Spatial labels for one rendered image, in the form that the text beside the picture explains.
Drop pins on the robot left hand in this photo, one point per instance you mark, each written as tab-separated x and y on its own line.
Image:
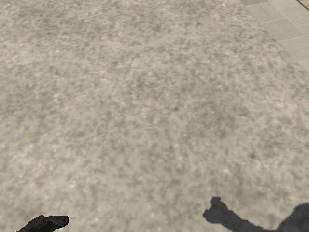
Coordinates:
45	224

